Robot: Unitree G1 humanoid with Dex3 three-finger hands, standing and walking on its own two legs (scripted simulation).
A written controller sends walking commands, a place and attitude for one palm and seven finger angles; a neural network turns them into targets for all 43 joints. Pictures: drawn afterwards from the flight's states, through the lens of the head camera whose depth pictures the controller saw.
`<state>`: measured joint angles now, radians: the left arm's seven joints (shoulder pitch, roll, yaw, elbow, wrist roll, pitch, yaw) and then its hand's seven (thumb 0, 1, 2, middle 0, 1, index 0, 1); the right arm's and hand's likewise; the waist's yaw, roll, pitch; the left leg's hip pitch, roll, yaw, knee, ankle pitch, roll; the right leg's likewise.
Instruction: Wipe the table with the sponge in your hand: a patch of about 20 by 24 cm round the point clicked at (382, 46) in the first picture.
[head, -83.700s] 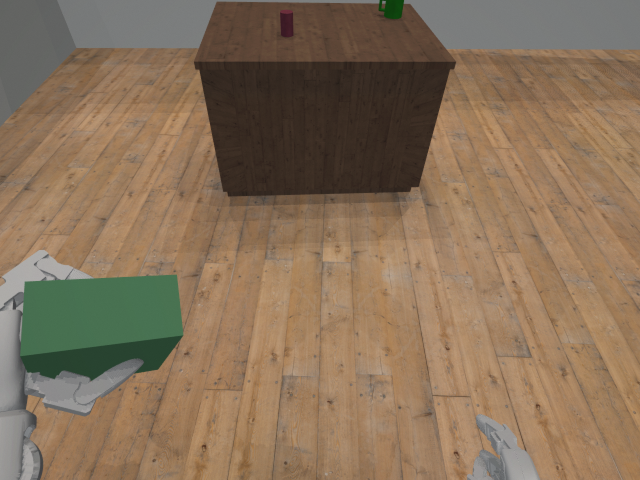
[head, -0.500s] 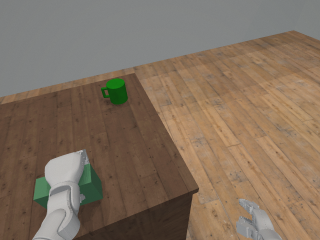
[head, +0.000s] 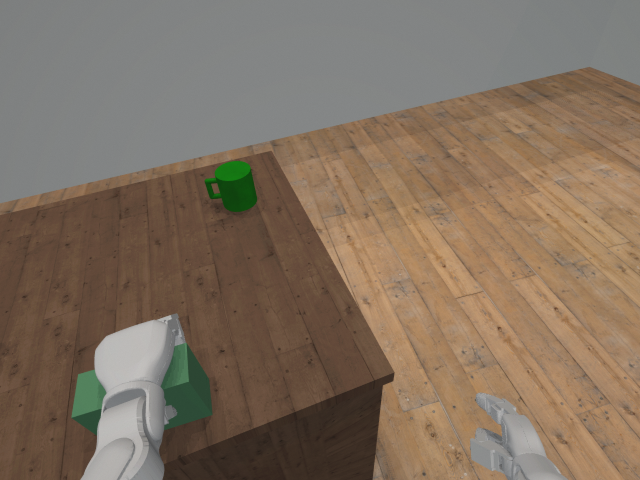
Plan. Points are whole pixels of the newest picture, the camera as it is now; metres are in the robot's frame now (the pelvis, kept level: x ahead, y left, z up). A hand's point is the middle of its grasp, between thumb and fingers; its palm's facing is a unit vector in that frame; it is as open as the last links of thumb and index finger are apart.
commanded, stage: lift the sponge slowly off the table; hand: left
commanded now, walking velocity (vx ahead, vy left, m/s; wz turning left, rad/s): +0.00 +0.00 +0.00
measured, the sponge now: (154, 400) +0.22 +0.27 -0.04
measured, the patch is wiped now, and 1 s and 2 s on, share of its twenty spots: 1.00 1.00 1.00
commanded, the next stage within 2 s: bring the sponge back beside the body in 1.94 s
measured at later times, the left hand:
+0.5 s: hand (151, 374) +0.23 +0.25 +0.04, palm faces -0.02 -0.14 -0.99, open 9.6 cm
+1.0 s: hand (149, 356) +0.23 +0.24 +0.07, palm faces +0.03 -0.13 -0.99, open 9.6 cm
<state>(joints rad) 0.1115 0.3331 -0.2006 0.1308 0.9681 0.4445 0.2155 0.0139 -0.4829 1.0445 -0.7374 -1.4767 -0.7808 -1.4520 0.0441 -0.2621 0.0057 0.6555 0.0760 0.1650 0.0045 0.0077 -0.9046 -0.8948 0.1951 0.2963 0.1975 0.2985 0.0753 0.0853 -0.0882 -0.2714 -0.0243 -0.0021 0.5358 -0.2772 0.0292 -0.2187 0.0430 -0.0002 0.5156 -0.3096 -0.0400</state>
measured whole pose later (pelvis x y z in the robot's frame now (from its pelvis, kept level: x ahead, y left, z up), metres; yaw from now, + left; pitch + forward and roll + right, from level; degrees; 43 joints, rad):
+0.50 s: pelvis +0.00 -0.01 +0.00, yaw +0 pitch -2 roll +0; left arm 0.12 0.35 -0.18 0.05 0.94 0.43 0.15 0.01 -0.51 1.05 -0.78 -1.43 -0.82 -1.41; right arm 0.02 -0.26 0.01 0.68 0.06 0.14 -0.01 0.01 -0.90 -0.89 0.20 0.30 0.20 0.30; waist 0.09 0.09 -0.05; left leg -0.20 -0.02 -0.01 0.49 -0.26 0.02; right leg -0.15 0.05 0.00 0.47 -0.29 -0.05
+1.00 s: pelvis -0.01 -0.01 +0.01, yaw +0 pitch -4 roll +0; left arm 0.08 0.39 -0.18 -0.03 0.92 0.48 0.07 0.00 -0.51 1.05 -0.78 -1.42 -0.82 -1.40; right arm -0.01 -0.26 0.03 0.68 0.06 0.13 -0.02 0.01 -0.90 -0.89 0.20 0.30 0.20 0.30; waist 0.10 0.10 -0.04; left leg -0.15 -0.01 -0.01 0.44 -0.22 0.01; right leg -0.10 0.05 0.00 0.44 -0.26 -0.06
